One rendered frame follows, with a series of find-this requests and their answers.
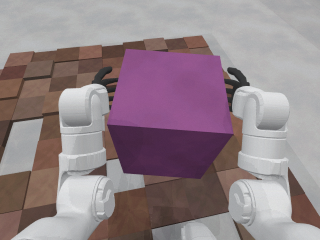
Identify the right robot hand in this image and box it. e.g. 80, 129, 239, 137
224, 67, 250, 112

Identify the left robot forearm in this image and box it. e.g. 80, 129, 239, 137
56, 84, 110, 211

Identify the carton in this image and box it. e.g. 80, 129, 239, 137
107, 49, 234, 179

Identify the right robot thigh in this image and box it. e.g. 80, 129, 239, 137
181, 222, 217, 240

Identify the right robot forearm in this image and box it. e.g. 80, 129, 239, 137
232, 86, 292, 216

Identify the left robot hand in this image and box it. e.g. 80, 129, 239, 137
91, 66, 119, 110

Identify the robot left upper arm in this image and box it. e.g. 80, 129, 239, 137
11, 175, 115, 240

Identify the robot right upper arm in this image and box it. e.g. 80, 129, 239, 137
228, 179, 320, 240

